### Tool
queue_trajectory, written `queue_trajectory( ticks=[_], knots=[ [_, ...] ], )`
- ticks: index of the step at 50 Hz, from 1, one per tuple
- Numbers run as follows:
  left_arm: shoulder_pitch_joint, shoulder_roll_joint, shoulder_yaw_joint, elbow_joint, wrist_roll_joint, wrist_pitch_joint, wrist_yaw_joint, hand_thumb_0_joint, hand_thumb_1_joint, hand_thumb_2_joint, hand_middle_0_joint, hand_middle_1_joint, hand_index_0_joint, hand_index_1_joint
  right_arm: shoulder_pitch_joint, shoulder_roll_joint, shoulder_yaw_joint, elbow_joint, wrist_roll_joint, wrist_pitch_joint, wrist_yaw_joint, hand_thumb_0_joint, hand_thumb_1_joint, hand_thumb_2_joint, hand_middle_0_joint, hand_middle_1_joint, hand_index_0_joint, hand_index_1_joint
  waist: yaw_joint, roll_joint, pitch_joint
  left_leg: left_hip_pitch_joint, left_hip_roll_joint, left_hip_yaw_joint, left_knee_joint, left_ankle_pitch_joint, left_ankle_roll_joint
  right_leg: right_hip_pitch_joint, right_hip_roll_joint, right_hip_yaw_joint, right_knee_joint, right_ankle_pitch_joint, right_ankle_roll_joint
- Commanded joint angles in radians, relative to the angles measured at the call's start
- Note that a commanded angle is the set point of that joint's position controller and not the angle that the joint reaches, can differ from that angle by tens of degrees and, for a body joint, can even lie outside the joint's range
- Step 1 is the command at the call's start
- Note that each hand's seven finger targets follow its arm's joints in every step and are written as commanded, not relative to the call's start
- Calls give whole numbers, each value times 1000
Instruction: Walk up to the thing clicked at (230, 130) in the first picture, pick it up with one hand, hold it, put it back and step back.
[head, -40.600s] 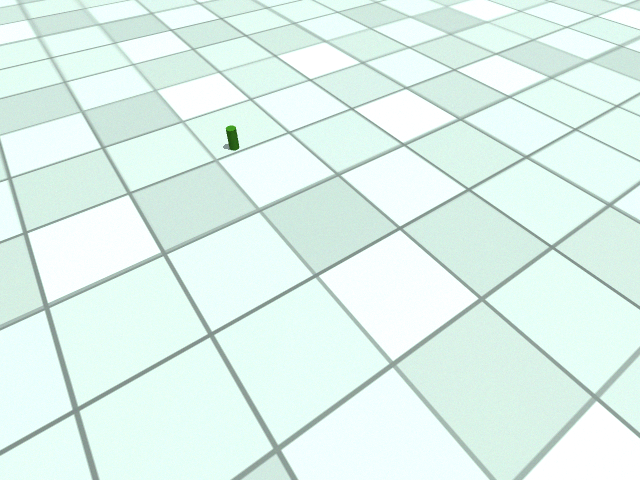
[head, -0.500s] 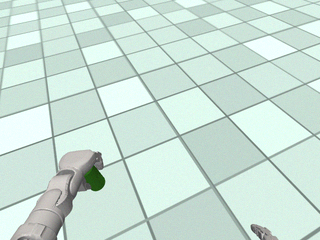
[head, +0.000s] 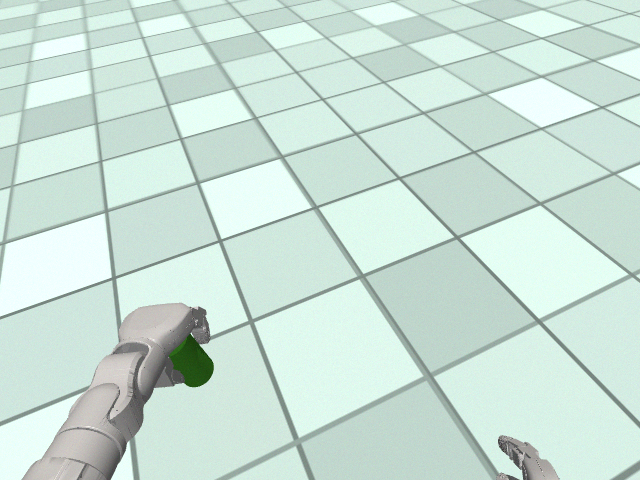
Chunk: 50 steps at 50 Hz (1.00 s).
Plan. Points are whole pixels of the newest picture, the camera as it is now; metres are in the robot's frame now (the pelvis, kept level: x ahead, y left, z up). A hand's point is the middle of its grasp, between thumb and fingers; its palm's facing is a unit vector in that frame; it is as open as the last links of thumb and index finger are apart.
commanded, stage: hold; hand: left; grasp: from above
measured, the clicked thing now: (184, 356) +0.32 +0.22 -0.06
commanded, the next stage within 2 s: crouch in 0.70 s
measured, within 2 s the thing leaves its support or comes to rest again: neither
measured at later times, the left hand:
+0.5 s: hand (169, 358) +0.30 +0.23 -0.01, palm faces -0.42 -0.06 -0.91, open 8.0 cm
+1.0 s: hand (174, 359) +0.30 +0.22 -0.03, palm faces -0.44 -0.05 -0.90, open 8.0 cm
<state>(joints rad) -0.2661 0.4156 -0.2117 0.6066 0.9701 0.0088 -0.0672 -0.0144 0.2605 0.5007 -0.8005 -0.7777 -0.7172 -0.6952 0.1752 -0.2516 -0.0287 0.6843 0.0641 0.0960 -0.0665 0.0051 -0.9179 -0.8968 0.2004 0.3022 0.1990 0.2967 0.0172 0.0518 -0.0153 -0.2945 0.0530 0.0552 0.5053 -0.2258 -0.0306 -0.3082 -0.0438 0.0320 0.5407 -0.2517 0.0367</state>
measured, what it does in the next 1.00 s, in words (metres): stands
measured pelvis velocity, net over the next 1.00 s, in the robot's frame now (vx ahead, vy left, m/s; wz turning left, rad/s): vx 0.00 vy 0.00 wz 0.00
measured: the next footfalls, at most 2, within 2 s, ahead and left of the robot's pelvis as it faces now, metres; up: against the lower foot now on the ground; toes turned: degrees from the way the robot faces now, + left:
none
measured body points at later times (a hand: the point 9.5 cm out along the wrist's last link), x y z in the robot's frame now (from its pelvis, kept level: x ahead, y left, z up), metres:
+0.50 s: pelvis +0.00 +0.00 +0.00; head +0.01 -0.03 +0.45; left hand +0.32 +0.23 +0.04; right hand +0.16 -0.24 -0.11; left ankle +0.02 +0.14 -0.73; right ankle +0.02 -0.14 -0.73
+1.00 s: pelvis +0.00 +0.00 +0.00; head +0.02 -0.02 +0.45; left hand +0.32 +0.22 +0.02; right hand +0.16 -0.25 -0.12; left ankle +0.02 +0.14 -0.73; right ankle +0.02 -0.14 -0.73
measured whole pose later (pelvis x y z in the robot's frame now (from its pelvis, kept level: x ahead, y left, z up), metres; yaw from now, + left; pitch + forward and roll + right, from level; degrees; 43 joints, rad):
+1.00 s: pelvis +0.00 +0.00 +0.00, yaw +0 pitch +1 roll +1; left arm -0.28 0.40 -0.22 0.65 0.99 -0.01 -0.04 0.01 0.26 0.51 -0.76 -0.84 -0.72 -0.70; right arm 0.17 -0.24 -0.03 0.68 0.06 0.10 -0.06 0.01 -0.91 -0.90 0.20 0.30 0.20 0.30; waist 0.01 0.04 0.00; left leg -0.27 0.05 0.05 0.47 -0.22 -0.03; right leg -0.28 -0.05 0.03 0.51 -0.24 0.04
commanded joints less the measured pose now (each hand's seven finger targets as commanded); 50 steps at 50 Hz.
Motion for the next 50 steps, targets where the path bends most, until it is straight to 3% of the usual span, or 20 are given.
queue_trajectory(
  ticks=[1, 6, 7, 9, 11, 18, 21, 23, 25, 29, 31, 35, 38, 39, 40, 41, 42, 44, 48, 50],
  knots=[
    [-339, 215, 108, -202, 2, 0, 37, 0, 496, 579, -773, -841, -853, -758, -104, -115, -36, -143, 1, -46, -12, 0, -911, -902, 199, 300, 199, 300, -2, -45, -239, 128, -61, 7, -60, 115, 43, 44, 61, -32, -109, 96, -28],
    [-301, 201, 105, -215, 1, 8, 29, 0, 491, 590, -768, -850, -848, -768, -114, -113, -35, -150, 3, -48, -11, 0, -911, -902, 199, 300, 199, 300, 11, -34, -218, 128, -57, 4, -74, 116, 37, 44, 65, -39, -115, 86, -33],
    [-296, 181, 84, -210, 3, 11, 26, 0, 469, 575, -752, -839, -832, -758, -116, -115, -35, -151, 4, -49, -10, 0, -911, -902, 199, 300, 199, 300, 3, -47, -216, 133, -56, 3, -77, 114, 38, 42, 65, -38, -114, 86, -34],
    [-300, 206, 106, -214, -2, 9, 24, 0, 485, 584, -763, -843, -842, -762, -116, -116, -36, -151, 3, -49, -10, 0, -910, -901, 199, 300, 199, 300, 2, -41, -207, 129, -55, 4, -82, 103, 39, 44, 65, -38, -121, 81, -33],
    [-308, 189, 86, -212, 0, 6, 21, 0, 480, 595, -769, -855, -846, -776, -117, -112, -33, -152, 3, -51, -10, 0, -916, -904, 199, 300, 199, 300, 1, -46, -200, 131, -53, -1, -87, 91, 39, 43, 65, -39, -123, 68, -34],
    [-339, 224, 123, -229, 9, 8, 33, 0, 462, 630, -763, -852, -835, -777, -111, -111, -33, -137, 0, -51, -12, 0, -913, -903, 199, 300, 199, 300, 5, -25, -255, 166, -60, 10, -69, 164, 40, 63, 61, -34, -117, 141, -29],
    [-311, 181, 89, -225, 6, 10, 30, 0, 483, 615, -769, -867, -847, -786, -121, -110, -34, -142, 1, -50, -11, 0, -914, -903, 199, 300, 199, 300, 7, -43, -243, 167, -57, 6, -75, 168, 39, 61, 64, -40, -118, 141, -31],
    [-286, 205, 116, -215, 3, 12, 33, 0, 484, 622, -771, -868, -847, -789, -122, -110, -34, -142, 2, -48, -10, 0, -912, -903, 199, 300, 199, 300, 17, -44, -225, 152, -59, 7, -82, 154, 39, 70, 63, -41, -125, 124, -32],
    [-292, 182, 89, -207, 10, 12, 27, 0, 478, 633, -781, -851, -850, -781, -121, -109, -34, -143, 0, -47, -9, 0, -914, -904, 199, 300, 199, 300, 4, -56, -219, 152, -58, 6, -80, 151, 41, 60, 63, -39, -125, 125, -32],
    [-342, 222, 121, -231, 12, 6, 29, 0, 462, 617, -751, -877, -829, -796, -110, -108, -38, -140, 2, -46, -9, 0, -915, -904, 199, 300, 199, 300, 15, -36, -252, 164, -59, 9, -75, 183, 40, 81, 62, -40, -119, 155, -31],
    [-331, 188, 91, -229, 1, 7, 26, 0, 486, 622, -767, -883, -848, -801, -117, -110, -36, -145, 1, -46, -9, 0, -916, -904, 199, 300, 199, 300, 4, -36, -242, 168, -59, 10, -79, 170, 40, 71, 63, -36, -125, 147, -31],
    [-295, 199, 109, -194, 0, 4, 30, 0, 472, 623, -768, -867, -843, -791, -111, -111, -37, -145, 3, -43, -10, 0, -915, -904, 199, 300, 199, 300, 9, -51, -221, 157, -59, 10, -83, 156, 41, 70, 62, -37, -131, 133, -31],
    [-313, 189, 94, -214, 8, 0, 31, 0, 475, 609, -766, -865, -843, -786, -106, -113, -39, -146, 2, -43, -8, 0, -915, -904, 199, 300, 199, 300, 2, -57, -245, 170, -58, 10, -78, 174, 43, 77, 61, -36, -127, 153, -30],
    [-335, 218, 119, -223, 12, -1, 35, 0, 477, 628, -772, -866, -846, -790, -109, -110, -40, -145, 2, -42, -10, 0, -916, -904, 199, 300, 199, 300, 13, -29, -253, 169, -61, 11, -80, 182, 41, 81, 59, -36, -126, 160, -32],
    [-329, 204, 110, -212, 8, 1, 38, 0, 523, 556, -788, -897, -885, -797, -105, -112, -41, -146, 2, -40, -9, 0, -937, -918, 200, 301, 200, 301, 5, -29, -253, 174, -60, 13, -79, 188, 41, 82, 60, -34, -125, 166, -33],
    [-345, 201, 103, -220, 12, 0, 37, 0, 443, 599, -708, -831, -805, -753, -108, -108, -39, -145, 2, -40, -9, 0, -890, -899, 201, 301, 201, 301, 7, -36, -254, 178, -58, 11, -79, 192, 41, 82, 61, -38, -125, 168, -32],
    [-336, 184, 85, -197, 17, 2, 41, 0, 493, 636, -777, -857, -849, -784, -105, -113, -39, -143, 3, -40, -9, 0, -903, -902, 200, 301, 201, 301, -4, -47, -241, 174, -60, 12, -78, 191, 42, 72, 61, -36, -124, 171, -31],
    [-297, 183, 103, -162, 14, 1, 52, 0, 557, 669, -828, -861, -896, -792, -100, -115, -40, -141, 4, -38, -9, 0, -901, -902, 200, 301, 201, 301, 3, -55, -209, 151, -58, 9, -84, 164, 39, 60, 64, -40, -129, 138, -35],
    [-301, 155, 71, -100, 33, -23, 69, 0, 578, 686, -871, -833, -928, -776, -92, -111, -39, -135, -1, -34, -7, 0, -905, -903, 200, 300, 200, 300, -24, -93, -176, 117, -66, 10, -66, 117, 46, 16, 54, -32, -130, 108, -28],
    [-302, 166, 90, -41, 42, -44, 95, 0, 572, 658, -860, -823, -921, -762, -74, -112, -43, -120, -6, -31, -6, 0, -904, -902, 200, 300, 200, 300, -26, -98, -180, 94, -65, 6, -48, 122, 44, 6, 56, -37, -108, 111, -30]
  ],
)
